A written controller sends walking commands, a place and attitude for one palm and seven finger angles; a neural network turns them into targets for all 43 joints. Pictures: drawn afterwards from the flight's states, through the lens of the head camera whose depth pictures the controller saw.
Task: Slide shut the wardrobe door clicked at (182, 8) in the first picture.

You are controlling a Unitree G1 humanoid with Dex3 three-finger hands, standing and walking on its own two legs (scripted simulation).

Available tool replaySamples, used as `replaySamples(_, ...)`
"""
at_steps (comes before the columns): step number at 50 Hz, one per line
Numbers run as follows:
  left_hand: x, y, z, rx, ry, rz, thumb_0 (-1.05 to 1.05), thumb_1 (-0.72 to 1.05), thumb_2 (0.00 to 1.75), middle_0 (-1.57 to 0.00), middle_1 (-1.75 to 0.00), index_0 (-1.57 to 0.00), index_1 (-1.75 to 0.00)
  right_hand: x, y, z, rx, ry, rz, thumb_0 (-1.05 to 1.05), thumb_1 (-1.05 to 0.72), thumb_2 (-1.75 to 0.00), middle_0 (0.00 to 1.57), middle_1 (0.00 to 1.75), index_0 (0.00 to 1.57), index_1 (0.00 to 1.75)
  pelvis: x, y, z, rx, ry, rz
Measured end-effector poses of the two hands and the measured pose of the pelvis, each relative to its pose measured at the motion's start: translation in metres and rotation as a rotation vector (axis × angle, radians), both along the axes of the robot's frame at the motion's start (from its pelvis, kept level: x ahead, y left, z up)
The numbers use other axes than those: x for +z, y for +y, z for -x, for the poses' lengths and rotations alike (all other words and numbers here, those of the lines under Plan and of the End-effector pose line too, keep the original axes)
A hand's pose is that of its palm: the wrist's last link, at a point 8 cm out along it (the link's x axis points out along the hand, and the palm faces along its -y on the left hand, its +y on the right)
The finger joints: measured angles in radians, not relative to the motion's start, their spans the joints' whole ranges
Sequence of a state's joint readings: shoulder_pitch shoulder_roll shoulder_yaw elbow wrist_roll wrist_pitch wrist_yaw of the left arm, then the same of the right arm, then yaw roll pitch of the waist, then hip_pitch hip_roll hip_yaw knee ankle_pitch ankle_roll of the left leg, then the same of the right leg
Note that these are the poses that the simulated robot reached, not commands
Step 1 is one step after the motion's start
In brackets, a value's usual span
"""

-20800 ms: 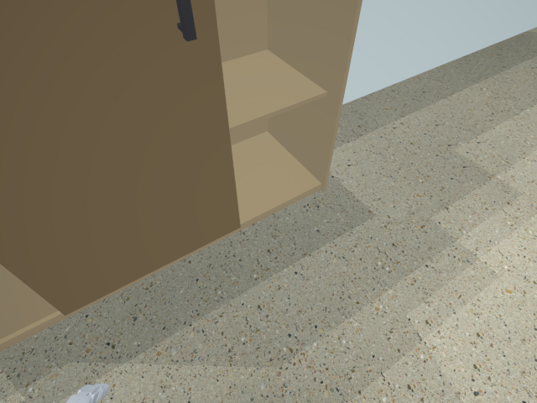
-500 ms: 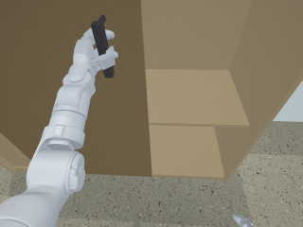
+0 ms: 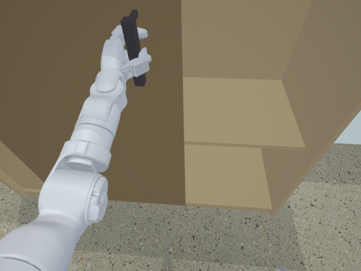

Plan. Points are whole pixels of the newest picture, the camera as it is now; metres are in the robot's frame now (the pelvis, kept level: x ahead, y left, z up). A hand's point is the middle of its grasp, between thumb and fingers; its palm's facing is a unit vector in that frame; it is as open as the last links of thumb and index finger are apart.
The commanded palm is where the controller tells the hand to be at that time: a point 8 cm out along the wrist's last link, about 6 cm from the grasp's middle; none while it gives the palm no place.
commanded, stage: tug the door sideways, standing still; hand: left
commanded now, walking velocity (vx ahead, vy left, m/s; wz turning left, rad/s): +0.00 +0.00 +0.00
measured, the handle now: (137, 49) +0.53 +0.13 +0.23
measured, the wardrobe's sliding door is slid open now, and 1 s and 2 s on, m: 0.48 0.44 0.17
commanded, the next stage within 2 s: step sideways, sliding the door along in 0.04 s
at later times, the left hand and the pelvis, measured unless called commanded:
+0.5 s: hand (147, 64) +0.48 +0.10 +0.22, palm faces +0.19 -0.97 -0.13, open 6.3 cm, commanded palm +0.46 +0.09 +0.23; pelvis +0.00 -0.05 -0.01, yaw +0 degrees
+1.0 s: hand (166, 63) +0.49 +0.06 +0.22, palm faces +0.38 -0.92 -0.10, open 6.8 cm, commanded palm +0.46 +0.02 +0.22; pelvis +0.09 -0.18 -0.02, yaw +9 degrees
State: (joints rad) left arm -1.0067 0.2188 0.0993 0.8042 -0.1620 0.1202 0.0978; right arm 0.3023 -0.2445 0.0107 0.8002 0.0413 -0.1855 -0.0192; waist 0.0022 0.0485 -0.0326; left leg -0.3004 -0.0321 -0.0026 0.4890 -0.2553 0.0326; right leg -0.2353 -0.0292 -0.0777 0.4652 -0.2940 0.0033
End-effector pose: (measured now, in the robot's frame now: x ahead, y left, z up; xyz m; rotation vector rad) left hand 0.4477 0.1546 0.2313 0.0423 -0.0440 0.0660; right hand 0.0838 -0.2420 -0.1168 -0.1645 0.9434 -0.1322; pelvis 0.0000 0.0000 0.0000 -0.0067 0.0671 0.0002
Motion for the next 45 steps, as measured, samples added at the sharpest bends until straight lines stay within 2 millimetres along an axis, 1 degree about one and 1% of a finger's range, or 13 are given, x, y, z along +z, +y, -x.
replaySamples(8,0.000,0.000,0.000,-0.002,-0.002,0.000,0.00,0.75,0.82,-0.32,-1.40,-0.24,-1.40,0.003,0.000,-0.010,0.012,-0.030,0.003,0.01,-0.91,-0.90,0.20,0.30,0.20,0.30,0.000,0.000,0.000,0.002,0.002,0.000)
replaySamples(12,-0.002,0.005,-0.004,-0.018,-0.071,-0.089,-0.02,0.70,0.81,-0.35,-1.40,-0.26,-1.40,0.002,-0.005,-0.013,-0.009,-0.041,0.011,0.01,-0.91,-0.90,0.20,0.30,0.21,0.30,-0.002,-0.001,0.003,-0.029,-0.004,0.000)
replaySamples(15,-0.004,0.005,-0.005,-0.010,-0.122,-0.119,-0.04,0.68,0.82,-0.39,-1.40,-0.26,-1.40,-0.001,-0.010,-0.014,-0.034,-0.036,0.015,0.01,-0.91,-0.90,0.20,0.30,0.21,0.30,-0.005,-0.005,0.006,-0.047,-0.010,-0.010)
replaySamples(18,-0.007,0.004,-0.006,0.015,-0.157,-0.127,-0.05,0.68,0.83,-0.41,-1.40,-0.24,-1.40,-0.008,-0.017,-0.012,-0.044,-0.005,0.007,0.01,-0.91,-0.90,0.20,0.30,0.21,0.30,-0.008,-0.015,0.007,-0.048,-0.025,-0.020)
replaySamples(22,-0.009,-0.001,-0.005,0.067,-0.180,-0.121,-0.05,0.70,0.84,-0.43,-1.40,-0.21,-1.40,-0.021,-0.027,-0.012,-0.021,0.061,-0.023,0.01,-0.91,-0.90,0.20,0.30,0.20,0.30,-0.012,-0.034,0.006,-0.029,-0.053,-0.025)
replaySamples(25,-0.010,-0.006,-0.004,0.112,-0.181,-0.112,-0.04,0.73,0.85,-0.44,-1.40,-0.17,-1.40,-0.030,-0.037,-0.017,0.009,0.107,-0.043,0.01,-0.91,-0.90,0.20,0.30,0.20,0.30,-0.013,-0.050,0.000,0.001,-0.074,0.000)
replaySamples(27,-0.010,-0.009,-0.004,0.130,-0.178,-0.094,-0.03,0.73,0.86,-0.44,-1.40,-0.16,-1.40,-0.032,-0.045,-0.025,0.029,0.140,-0.046,0.01,-0.91,-0.90,0.20,0.30,0.20,0.30,-0.011,-0.060,-0.005,0.035,-0.078,0.007)
replaySamples(29,-0.010,-0.010,-0.004,0.142,-0.190,-0.071,-0.03,0.74,0.86,-0.45,-1.40,-0.17,-1.40,-0.028,-0.052,-0.038,0.051,0.156,-0.034,0.01,-0.91,-0.90,0.20,0.30,0.20,0.30,-0.009,-0.070,-0.009,0.055,-0.080,-0.008)
replaySamples(31,-0.012,-0.012,-0.003,0.152,-0.214,-0.065,-0.02,0.73,0.85,-0.45,-1.40,-0.17,-1.40,-0.022,-0.057,-0.057,0.087,0.144,-0.014,0.01,-0.91,-0.90,0.20,0.30,0.20,0.30,-0.006,-0.078,-0.014,0.069,-0.077,-0.028)
replaySamples(35,-0.015,-0.015,-0.004,0.143,-0.260,-0.083,-0.03,0.74,0.83,-0.45,-1.40,-0.14,-1.33,-0.017,-0.067,-0.108,0.143,0.054,-0.001,0.01,-0.91,-0.90,0.20,0.30,0.20,0.30,-0.012,-0.087,-0.023,0.066,-0.078,-0.025)
replaySamples(39,-0.016,-0.021,-0.004,0.151,-0.283,-0.102,-0.04,0.74,0.83,-0.45,-1.40,-0.12,-1.29,-0.012,-0.069,-0.156,0.201,-0.024,-0.036,0.01,-0.91,-0.90,0.19,0.30,0.20,0.30,-0.012,-0.103,-0.033,0.080,-0.102,-0.016)
replaySamples(42,-0.017,-0.028,-0.004,0.172,-0.297,-0.115,-0.05,0.73,0.83,-0.45,-1.40,-0.12,-1.27,-0.010,-0.068,-0.188,0.243,-0.075,-0.070,0.01,-0.91,-0.90,0.19,0.30,0.20,0.30,-0.014,-0.120,-0.046,0.079,-0.125,-0.003)
replaySamples(45,-0.018,-0.035,-0.005,0.210,-0.316,-0.130,-0.05,0.72,0.84,-0.45,-1.40,-0.14,-1.26,-0.011,-0.070,-0.217,0.281,-0.120,-0.115,0.01,-0.91,-0.90,0.19,0.30,0.20,0.30,-0.021,-0.144,-0.065,0.086,-0.153,0.001)
